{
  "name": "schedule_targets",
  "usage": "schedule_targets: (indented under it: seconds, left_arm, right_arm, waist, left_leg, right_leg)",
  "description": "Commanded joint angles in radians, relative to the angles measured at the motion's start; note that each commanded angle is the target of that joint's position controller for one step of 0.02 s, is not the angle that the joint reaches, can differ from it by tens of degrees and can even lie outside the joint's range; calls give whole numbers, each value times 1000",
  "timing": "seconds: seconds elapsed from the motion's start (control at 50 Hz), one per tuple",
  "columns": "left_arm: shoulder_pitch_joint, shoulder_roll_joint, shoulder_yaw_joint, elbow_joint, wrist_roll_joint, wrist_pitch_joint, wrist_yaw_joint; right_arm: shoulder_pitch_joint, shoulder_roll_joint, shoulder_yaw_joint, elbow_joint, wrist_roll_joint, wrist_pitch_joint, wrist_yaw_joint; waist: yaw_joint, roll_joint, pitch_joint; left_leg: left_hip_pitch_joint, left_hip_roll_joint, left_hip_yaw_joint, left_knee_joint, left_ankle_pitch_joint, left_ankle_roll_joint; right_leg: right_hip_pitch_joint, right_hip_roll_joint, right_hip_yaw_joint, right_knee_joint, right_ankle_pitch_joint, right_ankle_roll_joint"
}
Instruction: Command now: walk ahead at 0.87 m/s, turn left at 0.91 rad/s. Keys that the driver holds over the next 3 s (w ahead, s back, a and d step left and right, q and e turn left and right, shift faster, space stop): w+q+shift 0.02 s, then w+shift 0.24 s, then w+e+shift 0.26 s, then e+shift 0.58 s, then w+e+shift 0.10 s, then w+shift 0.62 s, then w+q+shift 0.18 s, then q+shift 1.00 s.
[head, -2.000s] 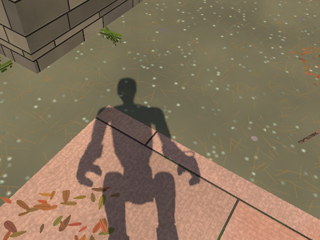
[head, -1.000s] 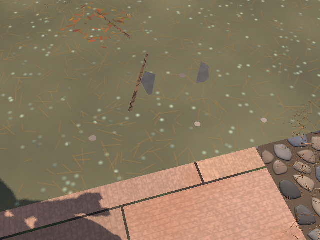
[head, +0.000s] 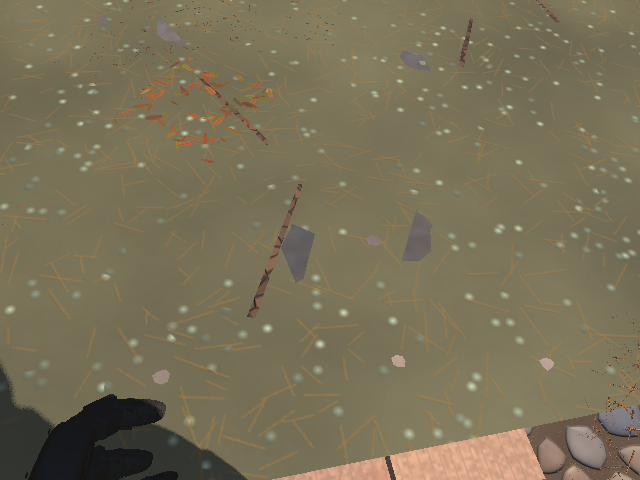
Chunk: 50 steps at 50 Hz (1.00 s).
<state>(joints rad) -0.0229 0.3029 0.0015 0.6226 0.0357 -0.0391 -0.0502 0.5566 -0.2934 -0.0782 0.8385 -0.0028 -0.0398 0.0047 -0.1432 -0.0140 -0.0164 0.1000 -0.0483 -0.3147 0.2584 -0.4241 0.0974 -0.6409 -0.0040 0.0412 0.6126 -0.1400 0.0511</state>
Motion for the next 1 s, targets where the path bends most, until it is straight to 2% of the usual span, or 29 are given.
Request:
schedule_targets:
  seconds: [0.02,0.04,0.06,0.08,0.1,0.14,0.22,0.28,0.32,0.36,0.4,0.44,0.46,0.48,0.5,0.52,0.56,0.62,0.66,0.72,0.8,0.82,0.84,0.86,0.88,0.9,0.92,0.94,1.0]
  left_arm:
    - [114,147,47,-46,-12,-36,29]
    - [337,196,72,7,-7,-40,53]
    - [533,275,102,29,25,-47,76]
    - [507,325,107,37,31,-44,72]
    - [373,239,98,31,28,-39,68]
    - [326,112,72,55,23,-42,60]
    - [389,49,50,150,2,-77,48]
    - [387,79,56,167,-8,-94,49]
    - [367,87,56,169,-22,-94,43]
    - [410,141,68,184,-33,-95,34]
    - [441,205,81,200,-31,-91,30]
    - [463,247,90,220,-25,-78,35]
    - [462,200,78,214,-22,-79,34]
    - [534,3,38,166,-40,-79,36]
    - [512,71,52,146,-60,-70,39]
    - [423,101,63,140,-50,-57,41]
    - [384,63,57,165,-31,-35,32]
    - [401,14,62,166,-14,19,27]
    - [301,-11,54,112,-11,31,11]
    - [219,-34,37,75,-11,20,-21]
    - [403,39,64,115,6,28,-21]
    - [526,82,85,144,13,29,-6]
    - [589,130,106,171,12,27,16]
    - [501,210,128,157,-19,37,41]
    - [459,292,133,97,-29,32,29]
    - [406,306,151,46,-40,40,27]
    - [309,240,141,8,-39,55,44]
    - [262,157,117,11,-42,60,52]
    - [286,138,108,57,-42,51,56]
  right_arm:
    - [-129,-232,-53,-73,2,-27,-4]
    - [-167,-239,-54,-73,3,-39,4]
    - [-142,-123,-24,-94,12,-60,5]
    - [-118,-31,9,-150,34,-61,15]
    - [-158,-73,12,-121,12,-47,11]
    - [-259,-92,12,-119,-28,-36,32]
    - [-371,-40,37,-188,-43,-7,60]
    - [-504,-61,50,-262,-49,-2,69]
    - [-585,-58,69,-293,-46,-10,89]
    - [-607,-47,78,-290,-37,-18,97]
    - [-560,-89,61,-268,-39,-21,77]
    - [-272,-148,26,-178,-50,-26,38]
    - [-112,-221,-2,-145,-72,-29,11]
    - [-49,-310,-19,-146,-104,-42,-4]
    - [-76,-296,-20,-158,-75,-33,-2]
    - [-187,-213,-5,-150,-63,-33,-3]
    - [-284,-104,20,-142,-61,-48,2]
    - [-272,-45,36,-100,-24,-75,8]
    - [-324,-60,31,-94,-7,-82,0]
    - [-375,-50,30,-88,7,-78,-17]
    - [-365,-156,-5,-97,28,-67,-31]
    - [-379,-161,-8,-105,32,-56,-27]
    - [-384,-133,-4,-101,30,-43,-20]
    - [-321,-57,8,-97,3,-26,-10]
    - [-115,-49,15,-134,-12,-6,-16]
    - [-86,-71,23,-152,-25,7,-30]
    - [-121,-108,27,-148,-32,15,-39]
    - [-231,-143,17,-158,-51,23,-41]
    - [-318,-121,20,-178,-50,64,-42]
  waist:
    - [182,135,-51]
    - [305,89,-179]
    - [356,-79,-338]
    - [268,-356,-437]
    - [230,-225,-246]
    - [212,-19,-59]
    - [154,-93,78]
    - [127,-69,136]
    - [117,-44,156]
    - [130,-41,149]
    - [106,-31,87]
    - [-39,-18,-107]
    - [-109,9,-201]
    - [-28,297,-338]
    - [-20,274,-388]
    - [30,169,-188]
    - [96,85,-17]
    - [171,104,30]
    - [192,147,61]
    - [202,131,80]
    - [289,94,-66]
    - [345,85,-125]
    - [372,19,-123]
    - [295,-170,-24]
    - [159,-139,-177]
    - [176,-109,-355]
    - [161,-38,-291]
    - [155,59,-165]
    - [130,83,-37]
  left_leg:
    - [-306,132,-99,208,837,57]
    - [-415,72,-38,473,846,31]
    - [-606,-21,53,828,496,22]
    - [-776,-89,126,1058,-50,10]
    - [-854,-4,145,1135,58,26]
    - [-840,71,190,1059,153,25]
    - [-882,103,147,924,122,-2]
    - [-941,115,165,779,228,-27]
    - [-727,132,301,529,355,-38]
    - [-500,93,359,454,415,-32]
    - [-414,49,372,398,346,-22]
    - [-53,-7,379,343,237,-18]
    - [195,138,254,358,94,-14]
    - [350,475,-218,210,-313,11]
    - [258,528,-521,-1,-415,33]
    - [121,465,-348,6,-360,28]
    - [-105,391,-25,37,260,23]
    - [-207,365,245,64,877,11]
    - [-226,348,355,5,911,13]
    - [-299,224,559,14,858,-35]
    - [-250,278,558,346,1113,-57]
    - [-281,284,537,549,1037,-71]
    - [-371,217,531,820,637,-100]
    - [-589,39,541,1178,-183,-133]
    - [-699,11,379,1374,-273,-173]
    - [-750,28,237,1392,-172,-175]
    - [-795,52,223,1339,-118,-169]
    - [-791,91,209,1217,-75,-167]
    - [-644,116,223,958,-3,-172]
  right_leg:
    - [524,89,-60,-65,-69,-46]
    - [801,30,-32,-44,-100,-74]
    - [1054,-214,259,-118,-561,-125]
    - [1075,-436,854,-370,-900,-201]
    - [912,-398,847,-390,-883,-221]
    - [680,-312,544,-370,-578,-226]
    - [520,-249,338,-460,-360,-231]
    - [478,-245,212,-548,-240,-241]
    - [342,-170,86,-616,-102,-218]
    - [280,-185,74,-655,96,-220]
    - [428,-196,50,-511,475,-209]
    - [423,-146,7,-53,697,-178]
    - [221,-82,-6,264,458,-164]
    - [-15,19,12,674,-355,-152]
    - [-80,32,72,808,-283,-171]
    - [-144,-32,56,811,-162,-172]
    - [-78,-83,28,724,-108,-140]
    - [-19,-87,-4,650,-174,-102]
    - [-59,-81,-40,534,-77,-94]
    - [135,-15,-149,126,193,-110]
    - [451,94,-204,38,219,-180]
    - [582,103,-168,19,213,-211]
    - [686,84,-105,-60,265,-238]
    - [729,-37,69,-38,824,-263]
    - [845,-258,437,8,1511,-418]
    - [924,-336,620,-128,1157,-512]
    - [810,-318,677,-243,608,-524]
    - [666,-236,618,-298,316,-465]
    - [429,-106,418,-295,454,-325]
